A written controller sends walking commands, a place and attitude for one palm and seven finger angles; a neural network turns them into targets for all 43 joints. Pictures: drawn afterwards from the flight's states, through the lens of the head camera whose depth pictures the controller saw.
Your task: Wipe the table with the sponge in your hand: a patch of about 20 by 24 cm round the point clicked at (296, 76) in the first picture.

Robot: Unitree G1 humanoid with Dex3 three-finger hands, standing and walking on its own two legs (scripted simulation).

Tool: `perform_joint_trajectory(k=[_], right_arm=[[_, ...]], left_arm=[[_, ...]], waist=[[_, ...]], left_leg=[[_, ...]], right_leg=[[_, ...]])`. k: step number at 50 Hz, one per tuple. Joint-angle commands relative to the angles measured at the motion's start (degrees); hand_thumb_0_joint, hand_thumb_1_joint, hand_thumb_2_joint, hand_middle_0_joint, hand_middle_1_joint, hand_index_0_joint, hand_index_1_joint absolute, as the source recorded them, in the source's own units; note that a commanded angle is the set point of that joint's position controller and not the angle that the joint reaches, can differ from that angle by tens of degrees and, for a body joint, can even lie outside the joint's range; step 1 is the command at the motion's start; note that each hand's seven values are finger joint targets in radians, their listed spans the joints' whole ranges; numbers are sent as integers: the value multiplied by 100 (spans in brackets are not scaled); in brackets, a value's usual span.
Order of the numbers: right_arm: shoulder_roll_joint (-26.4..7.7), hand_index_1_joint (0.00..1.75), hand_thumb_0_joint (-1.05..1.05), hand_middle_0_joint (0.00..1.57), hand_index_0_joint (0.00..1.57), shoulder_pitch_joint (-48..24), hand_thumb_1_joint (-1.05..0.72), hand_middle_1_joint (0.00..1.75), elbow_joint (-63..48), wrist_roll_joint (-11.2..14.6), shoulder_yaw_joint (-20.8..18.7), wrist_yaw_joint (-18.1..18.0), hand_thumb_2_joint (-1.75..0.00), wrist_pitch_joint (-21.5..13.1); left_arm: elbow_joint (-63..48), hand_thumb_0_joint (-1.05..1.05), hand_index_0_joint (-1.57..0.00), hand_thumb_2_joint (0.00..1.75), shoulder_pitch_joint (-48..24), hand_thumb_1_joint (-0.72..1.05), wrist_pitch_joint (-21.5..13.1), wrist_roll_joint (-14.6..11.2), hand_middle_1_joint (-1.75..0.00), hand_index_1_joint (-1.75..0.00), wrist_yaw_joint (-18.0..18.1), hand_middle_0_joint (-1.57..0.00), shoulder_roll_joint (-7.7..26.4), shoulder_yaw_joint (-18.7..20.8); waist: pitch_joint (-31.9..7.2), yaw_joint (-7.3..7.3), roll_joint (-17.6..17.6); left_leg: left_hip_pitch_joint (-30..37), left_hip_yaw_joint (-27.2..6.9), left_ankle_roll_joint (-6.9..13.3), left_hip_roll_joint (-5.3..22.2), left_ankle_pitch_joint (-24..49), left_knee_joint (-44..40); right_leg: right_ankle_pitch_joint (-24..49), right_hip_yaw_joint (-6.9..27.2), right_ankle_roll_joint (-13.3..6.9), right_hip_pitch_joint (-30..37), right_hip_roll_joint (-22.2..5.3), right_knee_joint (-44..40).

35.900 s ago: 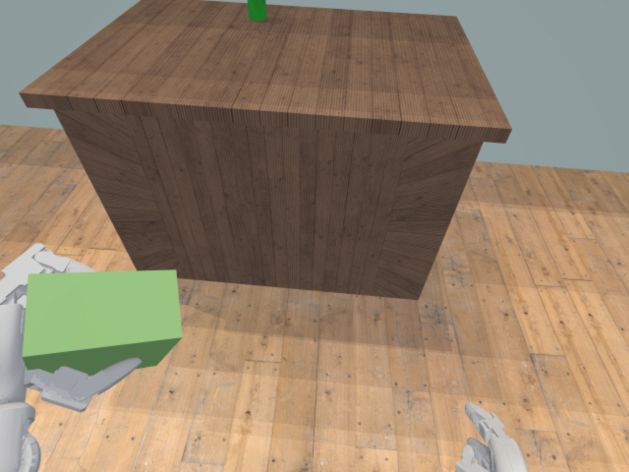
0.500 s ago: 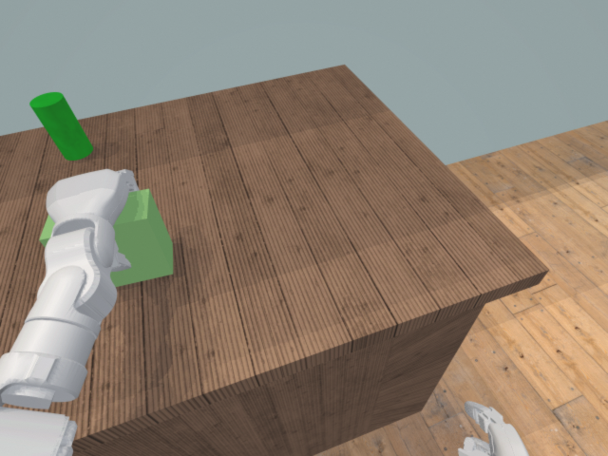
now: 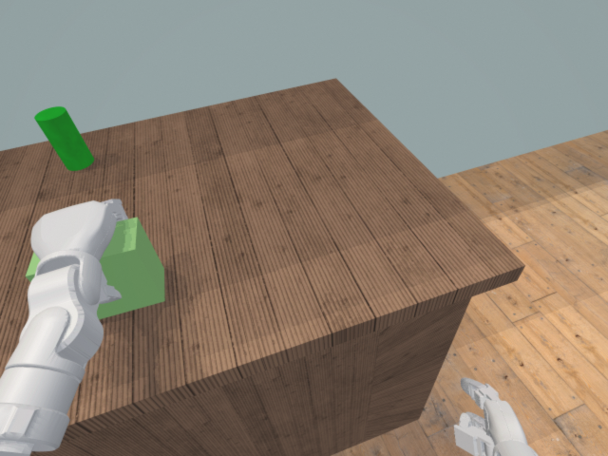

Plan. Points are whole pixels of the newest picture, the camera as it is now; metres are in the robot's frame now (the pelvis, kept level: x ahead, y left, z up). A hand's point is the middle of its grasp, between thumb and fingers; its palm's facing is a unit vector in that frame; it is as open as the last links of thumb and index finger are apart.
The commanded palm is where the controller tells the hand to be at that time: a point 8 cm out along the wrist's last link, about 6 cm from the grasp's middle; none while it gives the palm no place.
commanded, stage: wipe back along the first lane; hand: left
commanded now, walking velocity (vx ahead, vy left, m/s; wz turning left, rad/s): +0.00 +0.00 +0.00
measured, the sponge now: (110, 280) +0.31 +0.32 +0.08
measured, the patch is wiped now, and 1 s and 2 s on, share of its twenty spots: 1.00 1.00 1.00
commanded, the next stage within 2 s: lift the sponge slowly off the table in 0.70 s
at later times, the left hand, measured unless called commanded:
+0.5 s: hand (94, 280) +0.27 +0.30 +0.13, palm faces +0.08 -0.04 -1.00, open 10.4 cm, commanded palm +0.23 +0.29 +0.16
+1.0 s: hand (85, 308) +0.23 +0.29 +0.13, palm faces +0.14 -0.09 -0.99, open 10.4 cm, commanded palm +0.19 +0.27 +0.17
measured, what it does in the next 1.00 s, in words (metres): stands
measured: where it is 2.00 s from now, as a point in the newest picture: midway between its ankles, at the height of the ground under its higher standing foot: outside the picture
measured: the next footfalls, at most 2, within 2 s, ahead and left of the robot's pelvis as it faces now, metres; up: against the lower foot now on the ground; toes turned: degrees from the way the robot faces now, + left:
none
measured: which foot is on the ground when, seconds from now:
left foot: down 0.00-1.00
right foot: down 0.00-1.00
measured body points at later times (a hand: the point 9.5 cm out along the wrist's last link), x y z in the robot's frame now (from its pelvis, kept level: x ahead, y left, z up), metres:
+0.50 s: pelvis +0.00 +0.01 +0.00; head -0.02 -0.04 +0.44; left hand +0.26 +0.30 +0.18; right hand +0.21 -0.22 -0.10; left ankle -0.01 +0.11 -0.74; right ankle -0.01 -0.08 -0.74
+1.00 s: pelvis -0.01 +0.02 +0.00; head -0.04 -0.03 +0.44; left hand +0.22 +0.29 +0.18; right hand +0.24 -0.18 -0.07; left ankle -0.01 +0.11 -0.74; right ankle -0.01 -0.08 -0.74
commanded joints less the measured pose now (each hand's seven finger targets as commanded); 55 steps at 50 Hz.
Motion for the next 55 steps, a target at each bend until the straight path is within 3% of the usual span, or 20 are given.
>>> perform_joint_trajectory(k=[1,3,5,6,10,18,20,22,25,28,30,35,36,39,43,45,48,50,53,55], right_arm=[[-622,30,0,20,20,-980,-90,30,-977,-11,-257,-6,-90,-285],[-612,30,0,20,20,-960,-90,30,-997,-11,-249,14,-90,-288],[-625,30,0,20,20,-1073,-90,30,-1029,-5,-245,13,-90,-294],[-617,30,0,20,20,-1017,-90,30,-1046,-14,-252,-4,-90,-289],[-625,30,0,20,20,-1123,-90,30,-1066,2,-245,-17,-90,-301],[-586,30,0,20,20,-1088,-90,30,-1096,8,-242,2,-90,-341],[-556,30,0,20,20,-1227,-90,30,-1190,-2,-241,37,-90,-369],[-530,30,0,20,20,-1180,-90,30,-1201,-1,-242,62,-90,-368],[-529,30,0,20,20,-1307,-90,30,-1224,4,-227,81,-90,-370],[-503,30,0,20,20,-1319,-90,30,-1236,-1,-216,113,-90,-354],[-491,30,0,20,20,-1460,-90,30,-1251,11,-204,125,-90,-359],[-451,30,0,20,20,-1563,-90,30,-1246,28,-164,115,-90,-354],[-453,30,0,20,20,-1490,-90,30,-1240,17,-165,108,-90,-357],[-438,30,0,20,20,-1514,-90,30,-1218,15,-161,143,-90,-353],[-408,30,0,20,20,-1574,-90,30,-1247,-8,-139,145,-90,-371],[-385,30,0,20,20,-1684,-90,30,-1291,-3,-108,124,-90,-391],[-388,30,0,20,20,-1587,-90,30,-1214,-9,-90,80,-90,-401],[-374,30,0,20,20,-1690,-90,30,-1250,8,-69,47,-90,-460],[-357,30,0,20,20,-1593,-90,30,-1215,-26,-78,62,-90,-513],[-335,30,0,20,20,-1736,-90,30,-1292,-24,-63,74,-90,-566]], left_arm=[[-653,0,-120,130,-334,10,-36,-50,-160,-160,-111,-120,1020,325],[-696,0,-120,130,-119,10,-19,-110,-160,-160,-119,-120,888,265],[-943,0,-120,130,-101,10,-5,-146,-160,-160,-112,-120,1151,508],[-950,0,-120,130,-69,10,41,-160,-160,-160,-102,-120,991,353],[-1146,0,-120,130,-1,10,120,-222,-160,-160,-86,-120,1226,582],[-1431,0,-120,130,461,10,250,-257,-160,-160,-64,-120,811,285],[-1799,0,-120,130,849,10,236,-333,-160,-160,-37,-120,871,470],[-1961,0,-120,130,1100,10,284,-375,-160,-160,-9,-120,625,288],[-2238,0,-120,130,1189,10,370,-429,-160,-160,23,-120,740,465],[-2478,0,-120,130,1585,10,490,-473,-160,-160,78,-120,498,296],[-2711,0,-120,130,1584,10,552,-491,-160,-160,107,-120,588,412],[-2957,0,-120,130,1527,10,767,-429,-160,-160,144,-120,449,214],[-2856,0,-120,130,1534,10,814,-380,-160,-160,147,-120,296,45],[-3036,0,-120,130,1868,10,828,-364,-160,-160,138,-120,182,-15],[-3318,0,-120,130,1632,10,853,-319,-160,-160,159,-120,177,-61],[-3483,0,-120,130,1488,10,884,-326,-160,-160,171,-120,385,114],[-3248,0,-120,130,1162,10,917,-282,-160,-160,173,-120,297,-54],[-3462,0,-120,130,791,10,885,-222,-160,-160,194,-120,525,92],[-3430,0,-120,130,834,10,851,-203,-160,-160,166,-120,250,-190],[-3731,0,-120,130,761,10,811,-207,-160,-160,161,-120,463,-7]], waist=[[-976,35,-629],[-832,26,-690],[-876,72,-595],[-820,47,-677],[-692,84,-677],[-668,83,-601],[-910,203,-591],[-888,171,-703],[-735,184,-811],[-629,217,-686],[-557,240,-661],[-476,209,-562],[-472,195,-621],[-585,214,-646],[-640,195,-641],[-628,246,-494],[-393,175,-568],[-507,206,-300],[-625,202,-357],[-744,268,-218]], left_leg=[[46,17,278,-151,1515,-13],[-28,17,263,-129,1422,2],[-49,-30,264,-138,1386,-11],[-63,20,273,-141,1332,18],[-131,-35,260,-136,1172,-13],[-93,-33,244,-95,1171,27],[-51,-61,244,-106,1341,49],[-46,-18,241,-91,1382,82],[-84,-73,227,-65,1329,38],[-76,-43,218,-56,1380,48],[-69,-100,203,-37,1365,12],[-26,-141,191,1,1189,-87],[-52,-112,193,-2,1163,-67],[25,-136,186,20,1261,-71],[71,-153,186,28,1310,-82],[100,-196,186,35,1237,-148],[52,-193,173,54,1058,-214],[132,-247,174,51,998,-272],[205,-223,182,27,1191,-232],[259,-285,185,30,1231,-265]], right_leg=[[1894,430,-52,687,-213,-144],[1859,431,-29,589,-213,-153],[1771,541,-54,604,-199,-129],[1700,446,-12,577,-214,-122],[1454,560,-21,479,-198,-150],[1335,454,-21,376,-186,-107],[1592,534,-40,576,-190,-18],[1643,409,10,546,-196,22],[1567,497,-12,447,-155,4],[1585,396,4,420,-167,24],[1497,475,-29,347,-126,16],[1073,460,-46,224,-86,-38],[1004,356,-31,212,-107,-25],[1118,375,-41,281,-92,-11],[1136,358,-60,290,-76,-3],[1015,469,-95,289,-39,-22],[708,318,-74,148,-60,-104],[563,452,-135,182,-13,-102],[769,331,-120,290,-57,-108],[804,467,-162,398,-19,-77]])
